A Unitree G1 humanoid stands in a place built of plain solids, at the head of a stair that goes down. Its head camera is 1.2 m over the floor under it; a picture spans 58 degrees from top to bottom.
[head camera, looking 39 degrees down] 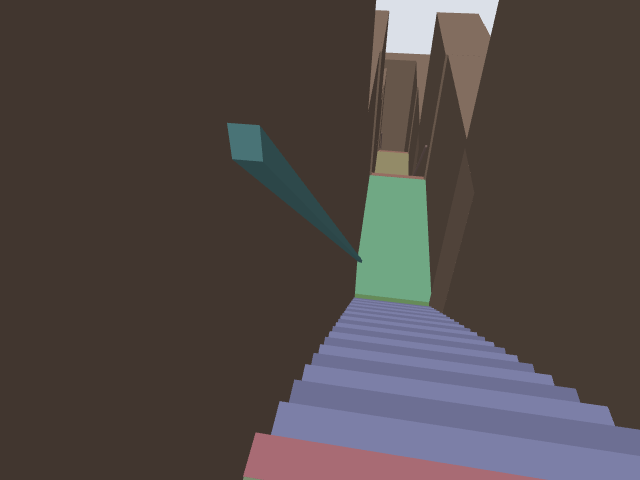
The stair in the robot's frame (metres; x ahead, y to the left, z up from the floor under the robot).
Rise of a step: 0.21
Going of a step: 0.23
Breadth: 1.40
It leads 9 degrees to the right of straight ahead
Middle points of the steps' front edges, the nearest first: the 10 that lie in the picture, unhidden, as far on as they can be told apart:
0.72 -0.55 -0.21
0.95 -0.58 -0.42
1.17 -0.62 -0.63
1.39 -0.65 -0.84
1.62 -0.69 -1.05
1.84 -0.73 -1.26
2.06 -0.76 -1.47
2.29 -0.80 -1.68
2.51 -0.84 -1.89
2.73 -0.87 -2.10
